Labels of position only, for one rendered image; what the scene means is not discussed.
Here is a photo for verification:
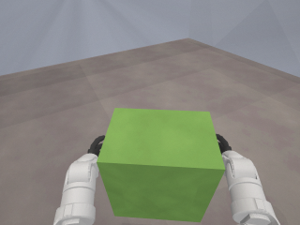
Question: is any left robot forearm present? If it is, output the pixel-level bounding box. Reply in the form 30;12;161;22
53;153;99;225

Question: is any right robot forearm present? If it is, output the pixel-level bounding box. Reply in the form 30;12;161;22
221;150;280;225

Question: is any carton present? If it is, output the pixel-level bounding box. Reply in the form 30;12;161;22
97;108;226;222

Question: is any left robot hand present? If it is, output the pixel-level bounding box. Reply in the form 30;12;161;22
87;135;105;157

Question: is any right robot hand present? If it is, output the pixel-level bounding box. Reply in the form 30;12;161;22
216;134;232;155

